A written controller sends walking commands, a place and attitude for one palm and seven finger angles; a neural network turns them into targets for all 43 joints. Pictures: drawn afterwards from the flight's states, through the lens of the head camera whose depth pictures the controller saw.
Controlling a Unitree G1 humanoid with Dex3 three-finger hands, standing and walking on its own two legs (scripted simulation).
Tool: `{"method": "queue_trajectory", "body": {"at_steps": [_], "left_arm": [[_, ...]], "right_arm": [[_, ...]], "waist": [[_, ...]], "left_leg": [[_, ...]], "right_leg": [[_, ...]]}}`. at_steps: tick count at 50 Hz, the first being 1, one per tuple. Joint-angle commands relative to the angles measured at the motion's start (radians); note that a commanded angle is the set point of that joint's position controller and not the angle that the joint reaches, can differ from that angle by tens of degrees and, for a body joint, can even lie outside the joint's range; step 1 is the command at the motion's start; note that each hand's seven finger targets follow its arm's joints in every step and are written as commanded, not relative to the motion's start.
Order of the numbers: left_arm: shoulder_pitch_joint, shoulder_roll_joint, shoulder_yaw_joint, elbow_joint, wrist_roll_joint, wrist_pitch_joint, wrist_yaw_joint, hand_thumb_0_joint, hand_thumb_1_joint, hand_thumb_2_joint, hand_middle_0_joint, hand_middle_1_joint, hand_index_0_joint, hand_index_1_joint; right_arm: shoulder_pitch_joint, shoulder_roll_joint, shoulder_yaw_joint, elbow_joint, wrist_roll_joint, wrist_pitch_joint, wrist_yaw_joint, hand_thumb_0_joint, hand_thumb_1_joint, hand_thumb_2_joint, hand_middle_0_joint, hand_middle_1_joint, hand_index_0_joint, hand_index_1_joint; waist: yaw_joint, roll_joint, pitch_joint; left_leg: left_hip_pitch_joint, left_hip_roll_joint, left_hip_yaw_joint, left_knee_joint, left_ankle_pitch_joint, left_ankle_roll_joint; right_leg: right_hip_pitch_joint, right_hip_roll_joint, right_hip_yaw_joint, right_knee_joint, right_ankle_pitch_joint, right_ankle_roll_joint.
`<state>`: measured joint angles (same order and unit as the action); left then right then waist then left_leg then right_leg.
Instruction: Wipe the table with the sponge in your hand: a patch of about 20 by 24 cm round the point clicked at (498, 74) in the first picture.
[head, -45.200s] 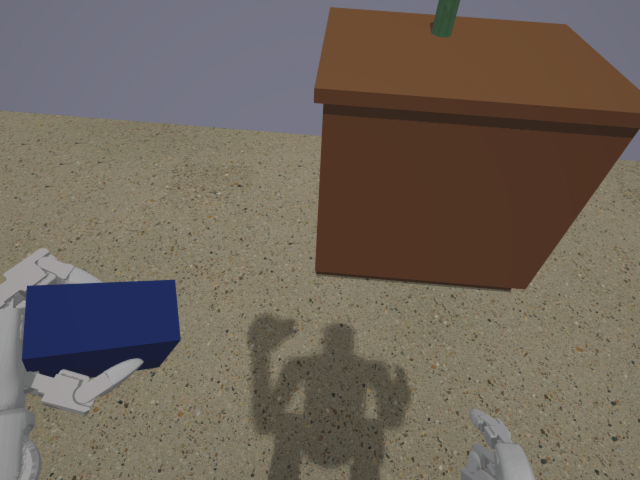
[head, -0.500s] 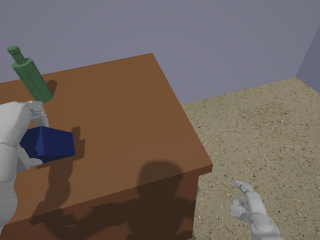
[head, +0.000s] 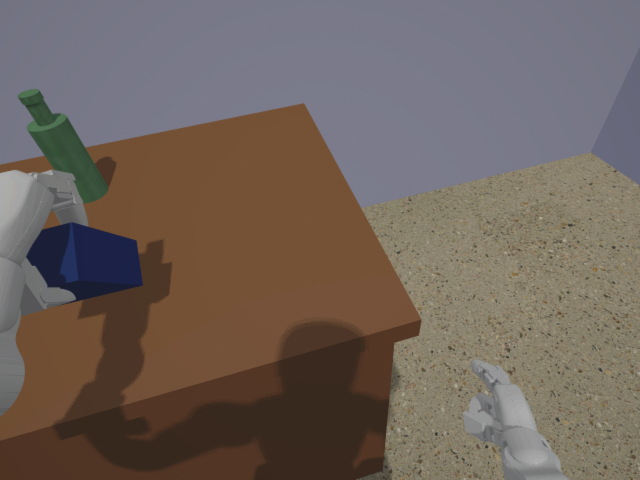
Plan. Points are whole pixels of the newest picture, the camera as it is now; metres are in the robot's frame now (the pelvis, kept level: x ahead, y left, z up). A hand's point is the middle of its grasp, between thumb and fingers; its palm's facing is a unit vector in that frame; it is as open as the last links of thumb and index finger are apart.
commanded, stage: bring the sponge back beside the body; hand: left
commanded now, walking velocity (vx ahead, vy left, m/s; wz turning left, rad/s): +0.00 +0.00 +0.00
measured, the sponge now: (74, 270) +0.24 +0.34 +0.17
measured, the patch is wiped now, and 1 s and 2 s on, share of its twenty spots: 1.00 1.00 1.00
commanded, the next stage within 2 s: step back with the hand held close in 1.60 s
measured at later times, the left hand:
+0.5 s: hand (48, 256) +0.22 +0.32 +0.22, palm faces +0.26 -0.04 -0.97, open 9.3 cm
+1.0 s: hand (79, 268) +0.22 +0.29 +0.21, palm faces +0.28 -0.12 -0.95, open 9.3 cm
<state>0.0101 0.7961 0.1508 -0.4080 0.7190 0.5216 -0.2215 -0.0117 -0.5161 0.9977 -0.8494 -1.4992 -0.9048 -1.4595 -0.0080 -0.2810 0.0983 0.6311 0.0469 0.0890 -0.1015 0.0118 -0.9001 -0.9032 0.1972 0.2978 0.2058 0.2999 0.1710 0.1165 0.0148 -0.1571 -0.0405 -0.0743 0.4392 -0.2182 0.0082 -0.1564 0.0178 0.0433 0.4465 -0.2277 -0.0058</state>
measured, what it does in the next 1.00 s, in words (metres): stands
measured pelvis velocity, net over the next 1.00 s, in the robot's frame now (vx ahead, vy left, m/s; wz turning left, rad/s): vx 0.00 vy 0.00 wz -0.02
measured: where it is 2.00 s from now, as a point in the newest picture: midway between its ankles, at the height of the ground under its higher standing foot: outside the picture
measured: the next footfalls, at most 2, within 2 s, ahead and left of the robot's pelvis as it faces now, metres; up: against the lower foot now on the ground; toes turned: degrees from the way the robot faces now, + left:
none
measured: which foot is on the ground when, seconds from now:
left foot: down 0.00-1.00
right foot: down 0.00-1.00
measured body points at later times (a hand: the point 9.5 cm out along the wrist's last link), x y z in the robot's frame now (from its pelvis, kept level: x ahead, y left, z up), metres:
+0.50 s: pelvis +0.00 +0.00 +0.00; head -0.02 -0.04 +0.45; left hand +0.20 +0.31 +0.27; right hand +0.27 -0.17 -0.07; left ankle +0.02 +0.12 -0.74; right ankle +0.01 -0.12 -0.74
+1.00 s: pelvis +0.00 +0.00 +0.00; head -0.01 -0.04 +0.45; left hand +0.20 +0.29 +0.26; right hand +0.28 -0.17 -0.07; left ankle +0.02 +0.12 -0.74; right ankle +0.01 -0.12 -0.74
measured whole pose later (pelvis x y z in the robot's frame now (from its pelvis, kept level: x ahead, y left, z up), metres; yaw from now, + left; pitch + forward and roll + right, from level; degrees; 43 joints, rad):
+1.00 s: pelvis +0.00 +0.00 +0.00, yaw -1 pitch -5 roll +0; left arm 0.11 0.66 0.09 -0.56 0.71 0.59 -0.14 -0.01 -0.52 1.00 -0.85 -1.49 -0.90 -1.46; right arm -0.02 -0.26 0.10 0.62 0.04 0.09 -0.09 0.01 -0.90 -0.90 0.20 0.30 0.21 0.30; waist 0.18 0.11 0.02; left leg -0.13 -0.04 -0.06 0.43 -0.22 0.01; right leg -0.13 0.02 0.06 0.45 -0.23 -0.01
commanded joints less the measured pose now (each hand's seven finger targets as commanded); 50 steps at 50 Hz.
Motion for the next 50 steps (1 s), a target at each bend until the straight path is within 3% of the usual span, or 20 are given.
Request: {"method": "queue_trajectory", "body": {"at_steps": [1,5,8,10,14,15,18,20,22,25,26,30,34,35,36,41,44,45,48,50], "left_arm": [[-0.16,0.276,0.194,-0.124,0.023,0.008,0.034,0.0,0.1,1.3,-1.2,-1.6,-1.2,-1.6],[-0.19,0.261,0.175,-0.184,0.032,0.008,0.03,0.0,0.1,1.3,-1.2,-1.6,-1.2,-1.6],[-0.223,0.268,0.17,-0.22,0.03,-0.02,0.043,0.0,0.1,1.3,-1.2,-1.6,-1.2,-1.6],[-0.23,0.275,0.178,-0.221,0.058,-0.005,0.058,0.0,0.1,1.3,-1.2,-1.6,-1.2,-1.6],[-0.269,0.273,0.175,-0.196,0.053,-0.022,0.082,0.0,0.1,1.3,-1.2,-1.6,-1.2,-1.6],[-0.259,0.263,0.175,-0.213,0.067,-0.004,0.088,0.0,0.1,1.3,-1.2,-1.6,-1.2,-1.6],[-0.218,0.247,0.174,-0.188,0.037,-0.009,0.092,0.0,0.1,1.3,-1.2,-1.6,-1.2,-1.6],[-0.159,0.213,0.166,-0.203,0.039,0.015,0.086,0.0,0.1,1.3,-1.2,-1.6,-1.2,-1.6],[-0.166,0.191,0.141,-0.211,0.019,0.009,0.085,0.0,0.1,1.3,-1.2,-1.6,-1.2,-1.6],[-0.122,0.188,0.154,-0.224,0.028,0.029,0.087,0.0,0.1,1.3,-1.2,-1.6,-1.2,-1.6],[-0.135,0.181,0.142,-0.242,0.021,0.023,0.089,0.0,0.1,1.3,-1.2,-1.6,-1.2,-1.6],[-0.167,0.205,0.157,-0.307,0.042,0.033,0.102,0.0,0.1,1.3,-1.2,-1.6,-1.2,-1.6],[-0.188,0.202,0.151,-0.287,0.039,0.02,0.119,0.0,0.1,1.3,-1.2,-1.6,-1.2,-1.6],[-0.187,0.195,0.147,-0.309,0.055,0.038,0.124,0.0,0.1,1.3,-1.2,-1.6,-1.2,-1.6],[-0.179,0.181,0.139,-0.3,0.048,0.031,0.129,0.0,0.1,1.3,-1.2,-1.6,-1.2,-1.6],[-0.156,0.13,0.102,-0.27,0.035,0.044,0.128,0.0,0.1,1.3,-1.2,-1.6,-1.2,-1.6],[-0.138,0.132,0.107,-0.293,0.024,0.043,0.126,0.0,0.1,1.3,-1.2,-1.6,-1.2,-1.6],[-0.135,0.115,0.099,-0.321,0.037,0.058,0.127,0.0,0.1,1.3,-1.2,-1.6,-1.2,-1.6],[-0.109,0.124,0.111,-0.337,0.028,0.049,0.136,0.0,0.1,1.3,-1.2,-1.6,-1.2,-1.6],[-0.098,0.137,0.133,-0.375,0.045,0.062,0.143,0.0,0.1,1.3,-1.2,-1.6,-1.2,-1.6]], "right_arm": [[-0.224,-0.107,-0.033,-0.184,0.002,-0.051,-0.005,0.0,-0.9,-0.9,0.2,0.3,0.2,0.3],[-0.259,-0.098,-0.032,-0.201,0.01,-0.065,-0.01,0.0,-0.9,-0.9,0.2,0.3,0.2,0.3],[-0.225,-0.099,-0.036,-0.192,-0.004,-0.071,-0.02,0.0,-0.9,-0.9,0.2,0.3,0.2,0.3],[-0.252,-0.096,-0.036,-0.195,0.004,-0.083,-0.022,0.0,-0.9,-0.9,0.2,0.3,0.2,0.3],[-0.225,-0.095,-0.042,-0.176,-0.007,-0.073,-0.023,0.0,-0.9,-0.9,0.2,0.3,0.2,0.3],[-0.256,-0.092,-0.041,-0.186,0.005,-0.081,-0.019,0.0,-0.9,-0.9,0.2,0.3,0.2,0.3],[-0.227,-0.093,-0.043,-0.174,-0.004,-0.07,-0.013,0.0,-0.9,-0.9,0.2,0.3,0.2,0.3],[-0.262,-0.085,-0.038,-0.191,0.007,-0.071,-0.006,0.0,-0.9,-0.9,0.2,0.3,0.2,0.3],[-0.236,-0.088,-0.037,-0.184,0.0,-0.06,-0.004,0.0,-0.9,-0.9,0.2,0.3,0.2,0.3],[-0.268,-0.086,-0.033,-0.199,0.008,-0.067,-0.001,0.0,-0.9,-0.9,0.2,0.3,0.2,0.3],[-0.244,-0.09,-0.031,-0.195,0.0,-0.062,-0.001,0.0,-0.9,-0.9,0.2,0.3,0.2,0.3],[-0.278,-0.084,-0.032,-0.206,0.004,-0.066,-0.004,0.0,-0.9,-0.9,0.2,0.3,0.2,0.3],[-0.245,-0.085,-0.039,-0.19,-0.007,-0.06,-0.008,0.0,-0.9,-0.9,0.2,0.3,0.2,0.3],[-0.278,-0.081,-0.035,-0.199,0.003,-0.068,-0.006,0.0,-0.9,-0.9,0.2,0.3,0.2,0.3],[-0.242,-0.083,-0.037,-0.193,-0.004,-0.066,-0.005,0.0,-0.9,-0.9,0.2,0.3,0.2,0.3],[-0.248,-0.083,-0.036,-0.19,0.002,-0.06,-0.001,0.0,-0.9,-0.9,0.2,0.3,0.2,0.3],[-0.258,-0.083,-0.038,-0.194,-0.002,-0.054,-0.001,0.0,-0.9,-0.9,0.2,0.3,0.2,0.3],[-0.289,-0.076,-0.034,-0.206,0.007,-0.063,0.003,0.0,-0.9,-0.9,0.2,0.3,0.2,0.3],[-0.26,-0.078,-0.037,-0.199,-0.005,-0.056,0.004,0.0,-0.9,-0.9,0.2,0.3,0.2,0.3],[-0.289,-0.074,-0.036,-0.21,-0.001,-0.061,0.008,0.0,-0.9,-0.9,0.2,0.3,0.2,0.3]], "waist": [[0.009,-0.062,-0.203],[0.002,-0.004,-0.194],[0.001,-0.014,-0.218],[0.004,0.006,-0.203],[0.005,-0.005,-0.193],[0.008,0.014,-0.196],[0.011,-0.018,-0.2],[0.015,-0.005,-0.188],[0.005,-0.02,-0.178],[0.008,-0.029,-0.167],[0.003,-0.05,-0.187],[0.009,0.018,-0.203],[0.008,-0.007,-0.191],[0.009,0.03,-0.191],[0.005,-0.014,-0.21],[-0.004,-0.034,-0.164],[0.005,-0.031,-0.175],[0.004,0.015,-0.183],[0.009,-0.024,-0.197],[0.014,-0.009,-0.207]], "left_leg": [[-0.006,-0.003,0.017,-0.049,0.189,0.013],[0.0,-0.003,0.008,-0.054,0.156,0.014],[0.021,-0.009,0.014,-0.052,0.16,0.018],[0.013,-0.005,-0.001,-0.056,0.145,0.017],[0.016,-0.006,0.007,-0.064,0.139,0.013],[0.012,-0.001,-0.008,-0.069,0.133,0.01],[0.011,-0.003,0.005,-0.068,0.146,0.006],[0.006,0.002,-0.001,-0.069,0.152,0.007],[0.011,0.006,0.015,-0.071,0.153,0.005],[-0.003,0.008,0.005,-0.069,0.142,0.008],[0.002,0.007,0.015,-0.066,0.155,0.009],[0.015,0.005,0.005,-0.068,0.151,0.009],[0.031,0.0,0.014,-0.067,0.155,0.009],[0.026,0.005,0.004,-0.07,0.148,0.008],[0.029,0.003,0.011,-0.066,0.17,0.008],[0.021,0.012,0.013,-0.08,0.142,0.005],[0.029,0.006,0.017,-0.076,0.158,0.008],[0.026,0.011,0.008,-0.082,0.148,0.006],[0.032,0.006,0.017,-0.073,0.176,0.007],[0.028,0.005,0.012,-0.063,0.189,0.01]], "right_leg": [[0.087,0.001,0.005,-0.051,0.136,-0.03],[0.053,0.014,0.023,-0.06,0.09,-0.035],[0.076,0.0,-0.014,-0.058,0.096,-0.028],[0.056,0.016,0.03,-0.063,0.066,-0.042],[0.075,0.004,0.003,-0.066,0.066,-0.04],[0.065,0.02,0.04,-0.065,0.049,-0.052],[0.091,0.007,0.007,-0.06,0.084,-0.041],[0.075,0.02,0.042,-0.062,0.09,-0.048],[0.078,0.006,0.0,-0.062,0.097,-0.037],[0.062,0.021,0.036,-0.062,0.084,-0.043],[0.084,0.007,0.005,-0.053,0.1,-0.036],[0.082,0.021,0.041,-0.056,0.084,-0.047],[0.086,0.01,0.012,-0.065,0.084,-0.042],[0.078,0.026,0.049,-0.064,0.071,-0.053],[0.103,0.013,0.02,-0.054,0.094,-0.048],[0.079,0.015,0.014,-0.066,0.072,-0.043],[0.091,0.011,0.013,-0.064,0.104,-0.04],[0.087,0.026,0.043,-0.061,0.089,-0.05],[0.109,0.014,0.017,-0.055,0.121,-0.044],[0.11,0.029,0.059,-0.05,0.135,-0.054]]}}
